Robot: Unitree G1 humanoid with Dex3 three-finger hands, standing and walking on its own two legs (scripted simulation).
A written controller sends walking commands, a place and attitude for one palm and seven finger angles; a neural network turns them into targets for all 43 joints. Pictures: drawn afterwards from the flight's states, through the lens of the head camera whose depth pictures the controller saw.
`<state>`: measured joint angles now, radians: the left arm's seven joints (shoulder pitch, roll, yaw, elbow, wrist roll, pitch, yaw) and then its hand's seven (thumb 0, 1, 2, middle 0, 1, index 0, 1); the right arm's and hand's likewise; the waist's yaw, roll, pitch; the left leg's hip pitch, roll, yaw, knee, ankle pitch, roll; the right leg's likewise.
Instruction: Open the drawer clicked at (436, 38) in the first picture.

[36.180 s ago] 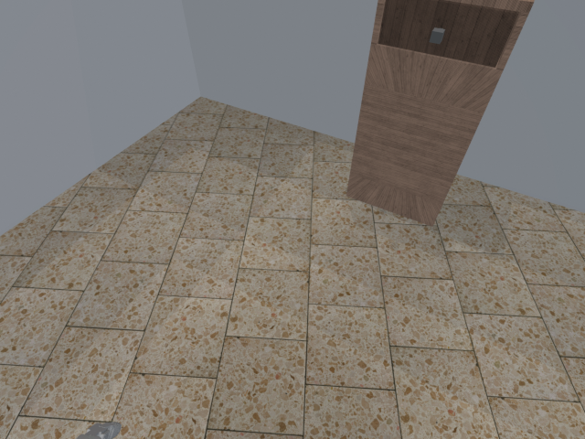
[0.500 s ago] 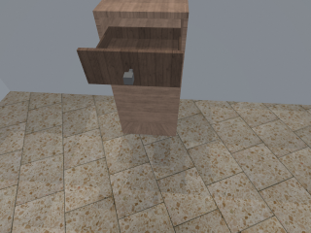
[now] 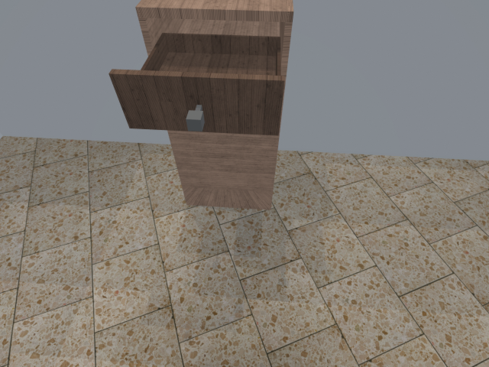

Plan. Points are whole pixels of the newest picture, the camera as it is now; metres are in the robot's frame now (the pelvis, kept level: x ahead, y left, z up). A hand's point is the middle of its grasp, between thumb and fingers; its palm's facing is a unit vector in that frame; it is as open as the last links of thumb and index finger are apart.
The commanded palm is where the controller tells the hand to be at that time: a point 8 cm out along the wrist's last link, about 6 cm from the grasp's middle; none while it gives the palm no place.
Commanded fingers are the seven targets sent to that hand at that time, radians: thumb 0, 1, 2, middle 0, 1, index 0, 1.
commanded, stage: look to check the result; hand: left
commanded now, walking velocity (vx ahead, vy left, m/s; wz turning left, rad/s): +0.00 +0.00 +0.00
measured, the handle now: (196, 116) +0.62 +0.15 +0.05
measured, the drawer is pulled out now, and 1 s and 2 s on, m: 0.30 0.30 0.30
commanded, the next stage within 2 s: stand and wait in 0.34 s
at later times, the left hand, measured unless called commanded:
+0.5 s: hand out of the picture +0.02 +0.17 -0.17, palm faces +0.02 -0.98 -0.21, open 7.3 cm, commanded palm none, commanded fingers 0.00 0.90 0.90 -0.20 -0.30 -0.20 -0.30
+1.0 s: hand out of the picture +0.02 +0.18 -0.17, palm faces +0.01 -0.98 -0.22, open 7.3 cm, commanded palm none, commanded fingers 0.00 0.90 0.90 -0.20 -0.30 -0.20 -0.30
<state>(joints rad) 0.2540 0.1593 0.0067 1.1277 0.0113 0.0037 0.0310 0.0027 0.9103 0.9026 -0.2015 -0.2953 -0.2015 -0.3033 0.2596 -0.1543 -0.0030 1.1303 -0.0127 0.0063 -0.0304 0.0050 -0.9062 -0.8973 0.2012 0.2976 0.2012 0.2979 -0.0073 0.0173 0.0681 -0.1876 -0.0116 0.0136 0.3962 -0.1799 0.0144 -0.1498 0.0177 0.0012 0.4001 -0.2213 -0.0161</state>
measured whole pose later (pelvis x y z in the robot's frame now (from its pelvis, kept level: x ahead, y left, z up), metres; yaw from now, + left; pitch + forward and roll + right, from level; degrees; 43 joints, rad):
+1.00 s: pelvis +0.01 -0.01 +0.00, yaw +0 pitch -1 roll +0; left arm 0.22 0.18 0.01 1.12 0.01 0.00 0.03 0.00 0.91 0.90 -0.20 -0.30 -0.20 -0.30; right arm 0.22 -0.17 0.00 1.13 -0.01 0.01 -0.03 0.00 -0.91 -0.90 0.20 0.30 0.20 0.30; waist -0.01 0.01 0.08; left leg -0.17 0.00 0.01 0.38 -0.18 0.00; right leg -0.13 0.03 -0.01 0.38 -0.22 -0.03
